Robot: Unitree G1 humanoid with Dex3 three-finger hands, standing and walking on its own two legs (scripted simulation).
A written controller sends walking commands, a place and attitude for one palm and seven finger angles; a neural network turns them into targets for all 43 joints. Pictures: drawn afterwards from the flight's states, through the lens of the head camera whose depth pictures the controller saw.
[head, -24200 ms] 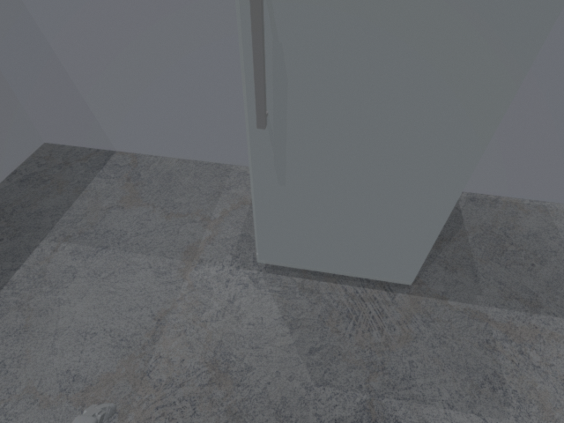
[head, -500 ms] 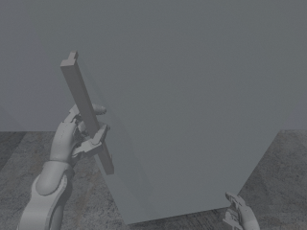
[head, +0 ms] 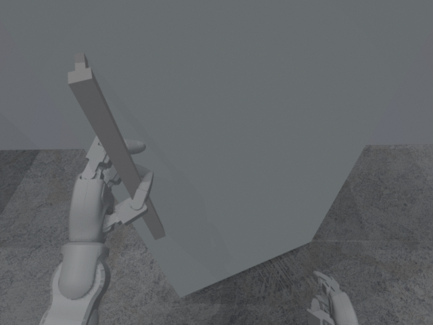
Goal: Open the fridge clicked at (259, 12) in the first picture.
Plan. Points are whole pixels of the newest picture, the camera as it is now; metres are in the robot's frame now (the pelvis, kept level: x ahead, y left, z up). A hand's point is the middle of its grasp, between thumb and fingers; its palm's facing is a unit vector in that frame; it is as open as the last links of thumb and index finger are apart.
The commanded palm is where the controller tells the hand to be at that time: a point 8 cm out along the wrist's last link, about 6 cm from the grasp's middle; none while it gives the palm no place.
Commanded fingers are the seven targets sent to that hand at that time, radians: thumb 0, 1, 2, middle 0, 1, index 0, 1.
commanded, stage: walk backward, drawing the door open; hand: left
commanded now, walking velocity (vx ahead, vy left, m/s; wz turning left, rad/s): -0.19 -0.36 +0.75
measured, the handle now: (131, 171) +0.31 +0.13 +0.17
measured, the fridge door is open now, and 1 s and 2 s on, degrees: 23 49 79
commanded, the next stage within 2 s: stop walking and hold the door back in 1.82 s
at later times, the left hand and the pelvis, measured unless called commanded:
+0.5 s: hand (187, 288) +0.15 +0.04 +0.16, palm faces +0.20 -0.94 -0.26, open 7.6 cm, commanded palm +0.11 +0.08 +0.17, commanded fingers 0.00 0.90 0.90 -0.45 -1.40 -0.45 -1.40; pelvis -0.08 -0.12 -0.02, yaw +24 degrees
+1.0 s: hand out of the picture +0.08 -0.07 +0.16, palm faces +0.68 -0.72 -0.16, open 6.9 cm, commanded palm +0.03 -0.06 +0.17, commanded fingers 0.00 0.90 0.90 -0.45 -1.40 -0.45 -1.40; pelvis -0.04 -0.35 -0.03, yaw +48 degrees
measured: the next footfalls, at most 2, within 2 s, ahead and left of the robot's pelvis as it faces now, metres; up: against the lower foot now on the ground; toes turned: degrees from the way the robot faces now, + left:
right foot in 0.28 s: +0.01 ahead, -0.14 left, +0.00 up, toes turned +13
left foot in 0.48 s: -0.10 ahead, +0.02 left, +0.00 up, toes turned +28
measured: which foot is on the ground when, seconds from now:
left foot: down 0.00-0.26, up 0.28-0.46, down 0.48-0.74, up 0.76-0.94, down 0.96-1.00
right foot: down 0.00-0.12, up 0.14-0.26, down 0.28-0.48, up 0.50-0.72, down 0.74-0.96, up 0.98-1.00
